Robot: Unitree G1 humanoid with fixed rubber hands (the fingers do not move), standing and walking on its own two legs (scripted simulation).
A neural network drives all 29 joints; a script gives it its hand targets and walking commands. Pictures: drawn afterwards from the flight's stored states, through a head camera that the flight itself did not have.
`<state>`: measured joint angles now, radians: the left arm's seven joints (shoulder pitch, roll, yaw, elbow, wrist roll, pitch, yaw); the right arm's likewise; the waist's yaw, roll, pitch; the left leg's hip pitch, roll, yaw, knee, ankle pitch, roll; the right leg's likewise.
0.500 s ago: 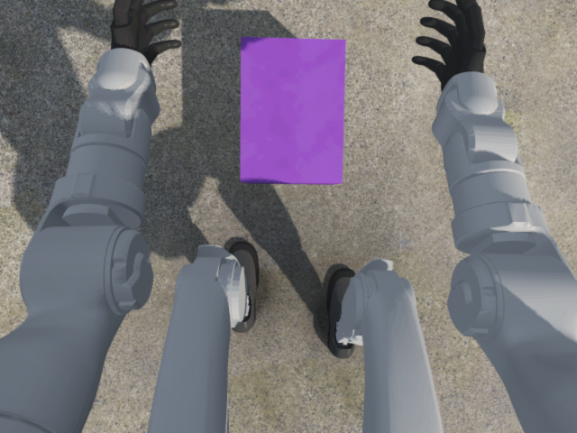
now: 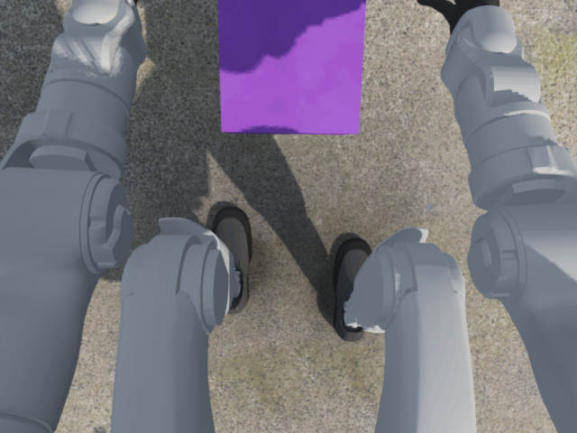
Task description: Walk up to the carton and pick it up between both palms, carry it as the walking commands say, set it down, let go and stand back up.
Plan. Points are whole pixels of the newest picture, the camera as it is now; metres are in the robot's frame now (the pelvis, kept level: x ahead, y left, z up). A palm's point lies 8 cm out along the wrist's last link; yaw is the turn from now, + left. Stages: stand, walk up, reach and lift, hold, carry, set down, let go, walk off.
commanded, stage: reach and lift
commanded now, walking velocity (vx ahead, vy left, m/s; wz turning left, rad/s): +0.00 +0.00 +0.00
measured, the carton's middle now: (290, 46) +0.55 +0.05 -0.33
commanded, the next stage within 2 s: none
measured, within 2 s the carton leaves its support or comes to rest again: leaves its support in 1.96 s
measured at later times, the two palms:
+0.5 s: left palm (150, 14) +0.55 +0.23 -0.25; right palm (425, 45) +0.55 -0.13 -0.26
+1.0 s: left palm (167, 16) +0.55 +0.20 -0.25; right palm (410, 40) +0.55 -0.11 -0.25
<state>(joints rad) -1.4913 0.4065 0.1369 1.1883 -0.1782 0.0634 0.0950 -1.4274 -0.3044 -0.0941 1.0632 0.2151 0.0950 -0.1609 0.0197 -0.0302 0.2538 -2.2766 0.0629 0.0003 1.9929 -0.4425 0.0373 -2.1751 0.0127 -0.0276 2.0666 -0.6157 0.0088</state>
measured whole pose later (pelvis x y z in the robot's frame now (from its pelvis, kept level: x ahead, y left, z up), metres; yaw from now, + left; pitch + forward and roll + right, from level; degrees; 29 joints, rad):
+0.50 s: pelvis +0.00 +0.00 -0.06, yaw +0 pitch +34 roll -1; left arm -1.66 0.48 0.01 1.35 -0.32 0.00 0.07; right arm -1.57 -0.33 0.02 1.18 0.28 0.04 -0.16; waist 0.02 -0.01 0.52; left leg -2.34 0.08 0.00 2.20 -0.45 0.05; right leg -2.23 0.02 -0.02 2.29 -0.65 0.01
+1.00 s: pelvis -0.01 +0.00 -0.06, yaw +0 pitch +33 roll -2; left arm -1.68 0.42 0.02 1.37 -0.27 -0.01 0.07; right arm -1.61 -0.28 -0.01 1.21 0.24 0.04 -0.15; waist 0.03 -0.02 0.52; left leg -2.32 0.08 -0.01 2.19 -0.45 0.04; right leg -2.22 0.03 -0.03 2.27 -0.63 0.01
